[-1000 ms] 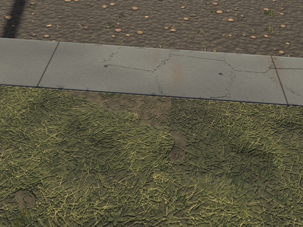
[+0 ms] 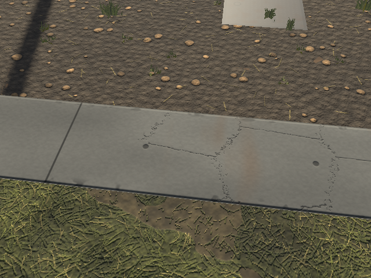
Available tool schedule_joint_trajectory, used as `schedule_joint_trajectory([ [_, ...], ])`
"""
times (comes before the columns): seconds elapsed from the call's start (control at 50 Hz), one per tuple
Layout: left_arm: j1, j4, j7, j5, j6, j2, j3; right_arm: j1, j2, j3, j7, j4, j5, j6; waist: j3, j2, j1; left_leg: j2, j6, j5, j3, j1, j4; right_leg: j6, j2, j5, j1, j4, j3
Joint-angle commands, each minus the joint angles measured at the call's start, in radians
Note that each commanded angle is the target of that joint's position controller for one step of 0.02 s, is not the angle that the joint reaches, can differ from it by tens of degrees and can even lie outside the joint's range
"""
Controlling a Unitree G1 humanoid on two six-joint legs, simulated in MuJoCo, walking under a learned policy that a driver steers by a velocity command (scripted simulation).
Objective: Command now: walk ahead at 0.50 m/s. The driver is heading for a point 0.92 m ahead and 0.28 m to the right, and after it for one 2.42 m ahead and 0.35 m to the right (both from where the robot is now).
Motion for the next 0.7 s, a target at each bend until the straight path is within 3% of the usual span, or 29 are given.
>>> schedule_joint_trajectory([
  [0.02, 0.041, -0.022, 0.007, -0.009, 0.001, 0.166, 0.035, -0.121, -0.054, -0.004, 0.018, -0.09, 0.009, -0.017, 0.074, -0.094, 0.003, -0.033, 0.01, -0.021, 0.027, 0.032, -0.09, -0.152, -0.296, 0.16, -0.021, -0.043, 0.146],
  [0.08, 0.022, -0.019, 0.012, -0.011, 0.017, 0.183, 0.043, -0.081, -0.09, -0.016, 0.033, -0.096, 0.009, -0.03, 0.05, -0.113, -0.043, -0.059, 0.052, -0.131, 0.039, 0.122, -0.149, -0.126, -0.334, 0.245, 0.043, 0.044, 0.166],
  [0.1, 0.004, -0.024, 0.012, -0.01, 0.022, 0.18, 0.041, 0.0, -0.116, -0.031, 0.031, -0.076, 0.005, -0.034, 0.008, -0.11, -0.094, -0.088, 0.07, -0.148, 0.06, 0.253, -0.179, -0.108, -0.307, 0.382, 0.025, 0.142, 0.154],
  [0.12, -0.005, -0.033, 0.01, -0.001, 0.024, 0.149, 0.029, 0.176, -0.171, -0.06, 0.024, -0.025, 0.003, -0.038, -0.1, -0.082, -0.17, -0.083, 0.102, -0.134, 0.047, 0.494, -0.178, -0.08, -0.244, 0.459, -0.05, 0.348, 0.114],
  [0.14, -0.002, -0.069, 0.01, 0.022, 0.02, 0.097, 0.007, 0.372, -0.267, -0.084, 0.013, 0.005, -0.011, -0.036, -0.272, 0.069, -0.228, 0.139, 0.168, -0.12, -0.197, 0.803, -0.173, -0.039, -0.157, 0.177, -0.264, 0.702, 0.048],
  [0.16, 0.119, -0.063, 0.004, -0.005, -0.002, -0.02, -0.022, 0.402, -0.303, -0.089, 0.023, 0.024, -0.022, -0.031, -0.367, 0.335, -0.164, 0.31, 0.295, -0.296, -0.622, 1.059, -0.313, -0.002, -0.006, -0.355, -0.626, 0.979, 0.083],
  [0.18, 0.061, -0.05, 0.006, -0.031, -0.016, 0.119, 0.009, 0.368, -0.19, -0.062, 0.025, 0.01, -0.02, -0.035, -0.288, 0.178, -0.189, 0.28, 0.253, -0.367, -0.601, 0.982, -0.347, -0.016, -0.059, -0.342, -0.716, 1.098, 0.204],
  [0.2, -0.017, -0.073, 0.007, -0.043, -0.02, 0.158, 0.024, 0.281, -0.144, -0.047, 0.023, -0.008, -0.015, -0.039, -0.17, 0.118, -0.17, 0.253, 0.206, -0.301, -0.433, 0.851, -0.357, -0.03, -0.104, -0.237, -0.745, 1.099, 0.196],
  [0.22, -0.049, -0.075, 0.015, -0.037, -0.014, 0.143, 0.026, 0.196, -0.118, -0.036, 0.026, -0.021, -0.014, -0.041, -0.116, 0.039, -0.133, 0.211, 0.181, -0.208, -0.316, 0.724, -0.388, -0.019, -0.15, -0.146, -0.693, 1.059, 0.177],
  [0.24, -0.062, -0.075, 0.02, -0.024, -0.003, 0.129, 0.033, 0.15, -0.094, -0.031, 0.028, -0.022, -0.015, -0.042, -0.062, 0.035, -0.109, 0.171, 0.166, -0.163, -0.222, 0.637, -0.427, -0.012, -0.177, -0.086, -0.661, 1.002, 0.173],
  [0.28, -0.029, -0.068, 0.015, -0.025, 0.024, 0.085, 0.037, 0.139, -0.07, -0.027, 0.027, -0.003, -0.028, -0.046, -0.035, 0.065, -0.074, 0.126, 0.149, -0.079, -0.101, 0.553, -0.474, -0.005, -0.199, -0.02, -0.583, 0.965, 0.165],
  [0.36, -0.089, -0.104, 0.013, -0.02, 0.05, 0.065, 0.045, 0.177, -0.107, -0.042, 0.007, 0.03, -0.035, -0.049, 0.015, 0.027, -0.067, 0.128, 0.164, 0.067, 0.031, 0.553, -0.506, 0.01, -0.198, 0.095, -0.682, 0.899, 0.181],
  [0.48, -0.259, -0.177, -0.012, -0.006, 0.046, 0.045, 0.041, 0.214, -0.133, -0.048, -0.021, 0.048, -0.03, -0.031, 0.074, 0.012, -0.107, 0.125, 0.141, 0.058, 0.166, 0.611, -0.535, 0.015, -0.183, 0.285, -0.72, 0.611, 0.112],
  [0.54, -0.355, -0.228, -0.031, -0.006, 0.045, 0.029, 0.033, 0.27, -0.145, -0.054, -0.027, 0.069, -0.021, -0.016, 0.106, -0.002, -0.141, 0.154, 0.139, 0.098, 0.205, 0.709, -0.51, -0.002, -0.181, 0.265, -0.758, 0.523, 0.062],
  [0.6, -0.409, -0.275, -0.051, -0.011, 0.045, 0.028, 0.031, 0.284, -0.162, -0.062, -0.028, 0.075, -0.01, 0.004, 0.116, 0.007, -0.142, 0.178, 0.13, 0.215, 0.242, 0.789, -0.444, -0.028, -0.161, 0.168, -0.751, 0.472, 0.003],
  [0.66, -0.332, -0.291, -0.059, -0.015, 0.051, 0.076, 0.056, 0.236, -0.208, -0.074, -0.035, 0.054, 0.0, 0.02, 0.029, 0.069, -0.067, 0.173, 0.102, 0.681, 0.286, 0.791, -0.252, -0.082, -0.067, 0.027, -0.533, 0.465, -0.091],
  [0.68, -0.231, -0.274, -0.057, -0.019, 0.053, 0.114, 0.076, 0.216, -0.223, -0.078, -0.037, 0.047, 0.002, 0.026, -0.03, 0.082, -0.006, 0.163, 0.091, 0.775, 0.292, 0.767, -0.103, -0.109, -0.028, 0.001, -0.396, 0.448, -0.105],
  [0.7, -0.071, -0.234, -0.046, -0.018, 0.054, 0.175, 0.11, 0.189, -0.225, -0.076, -0.036, 0.036, 0.009, 0.028, -0.113, 0.057, 0.081, 0.12, 0.057, 0.693, 0.305, 0.67, 0.118, -0.148, 0.007, 0.075, -0.151, 0.351, -0.087],
])
Velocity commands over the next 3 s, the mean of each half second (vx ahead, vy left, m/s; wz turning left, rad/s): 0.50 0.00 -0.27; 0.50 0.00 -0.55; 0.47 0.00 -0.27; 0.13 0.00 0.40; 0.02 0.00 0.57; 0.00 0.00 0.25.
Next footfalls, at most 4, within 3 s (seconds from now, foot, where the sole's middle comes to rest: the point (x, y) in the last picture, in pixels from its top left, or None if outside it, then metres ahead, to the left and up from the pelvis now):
0.12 left None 0.25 0.15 -0.78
0.72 right None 0.50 -0.12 -0.78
1.22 left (230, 194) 0.85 -0.09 -0.78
1.66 right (302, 191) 0.89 -0.39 -0.78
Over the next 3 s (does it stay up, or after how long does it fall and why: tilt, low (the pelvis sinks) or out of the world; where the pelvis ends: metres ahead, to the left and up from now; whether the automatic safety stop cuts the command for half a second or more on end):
stays up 0.83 -0.20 -0.01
